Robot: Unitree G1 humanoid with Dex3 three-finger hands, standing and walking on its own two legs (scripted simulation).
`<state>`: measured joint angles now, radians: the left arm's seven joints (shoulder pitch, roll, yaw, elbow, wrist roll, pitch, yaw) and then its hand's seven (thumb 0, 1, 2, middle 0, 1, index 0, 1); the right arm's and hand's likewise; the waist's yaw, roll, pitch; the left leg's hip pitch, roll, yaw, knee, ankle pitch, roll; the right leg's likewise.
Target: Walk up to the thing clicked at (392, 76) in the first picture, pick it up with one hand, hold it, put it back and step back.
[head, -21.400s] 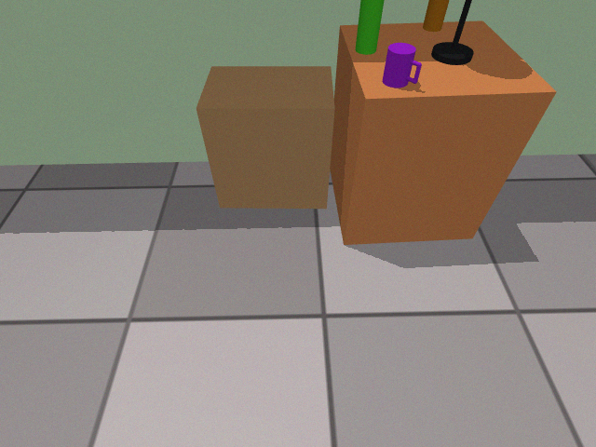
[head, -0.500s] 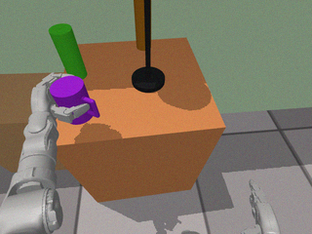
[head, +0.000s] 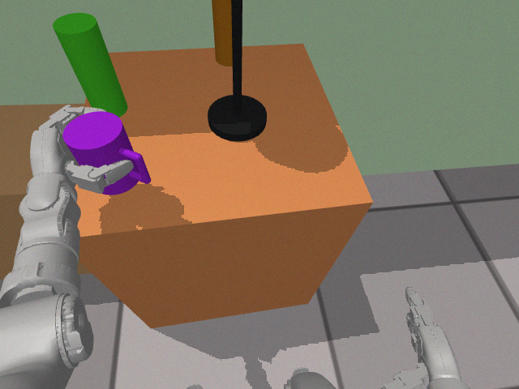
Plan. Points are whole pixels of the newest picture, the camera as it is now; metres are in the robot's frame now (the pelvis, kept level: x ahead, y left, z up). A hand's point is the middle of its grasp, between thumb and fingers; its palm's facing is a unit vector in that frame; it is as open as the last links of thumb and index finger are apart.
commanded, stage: lower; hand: left
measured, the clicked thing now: (115, 158) +0.47 +0.18 +0.09
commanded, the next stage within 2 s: loosen in 0.84 s
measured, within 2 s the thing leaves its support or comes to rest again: rests again in 0.70 s
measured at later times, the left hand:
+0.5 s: hand (112, 169) +0.49 +0.20 +0.04, palm faces +0.12 -0.99 +0.00, open 11.1 cm
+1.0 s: hand (112, 171) +0.50 +0.21 +0.02, palm faces +0.12 -0.99 -0.01, open 11.1 cm
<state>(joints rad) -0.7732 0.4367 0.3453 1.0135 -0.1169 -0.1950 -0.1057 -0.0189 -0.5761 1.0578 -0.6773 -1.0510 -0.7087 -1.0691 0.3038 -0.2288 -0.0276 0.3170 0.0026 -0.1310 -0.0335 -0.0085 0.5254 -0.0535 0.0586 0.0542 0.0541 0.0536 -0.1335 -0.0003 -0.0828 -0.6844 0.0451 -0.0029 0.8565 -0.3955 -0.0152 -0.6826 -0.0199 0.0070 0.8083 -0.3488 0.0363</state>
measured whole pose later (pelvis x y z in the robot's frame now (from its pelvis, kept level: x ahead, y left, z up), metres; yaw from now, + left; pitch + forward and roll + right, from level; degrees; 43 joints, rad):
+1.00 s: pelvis +0.00 +0.00 -0.04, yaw +0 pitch +21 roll -3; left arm -0.80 0.49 0.39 1.11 -0.09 -0.37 -0.13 -0.02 -0.58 1.07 -0.67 -1.07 -0.70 -1.08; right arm 0.35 -0.24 -0.01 0.10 -0.04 -0.06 0.02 -0.01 0.51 -0.06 0.06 0.05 0.06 0.05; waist -0.19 0.00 -0.12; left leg -0.95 0.05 -0.03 1.08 -0.49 -0.01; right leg -0.94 -0.01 -0.01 1.01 -0.43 0.04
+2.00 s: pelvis +0.00 +0.00 -0.03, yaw +0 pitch +18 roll -2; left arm -0.89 0.63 0.46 1.07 -0.07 -0.26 -0.16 -0.01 -0.54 0.10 -0.08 -0.09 -0.09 -0.09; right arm 0.39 -0.26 -0.03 0.06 -0.01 -0.01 -0.01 -0.01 0.53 -0.05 0.06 0.06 0.06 0.05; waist -0.19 -0.01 -0.14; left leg -0.88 0.06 -0.02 1.04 -0.48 -0.02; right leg -0.87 -0.01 0.00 0.97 -0.42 0.04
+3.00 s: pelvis +0.02 -0.01 +0.01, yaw +2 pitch +5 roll +0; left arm 0.44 0.33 0.30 -0.31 -0.08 0.00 0.03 -0.01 -0.53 0.02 -0.06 -0.03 -0.06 -0.04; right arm 0.43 -0.24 -0.12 0.24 0.07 0.05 -0.03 -0.01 0.52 -0.05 0.06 0.06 0.05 0.06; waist 0.05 0.04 -0.10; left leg -0.45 0.02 -0.02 0.79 -0.42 -0.02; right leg -0.46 -0.05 -0.01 0.79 -0.41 0.03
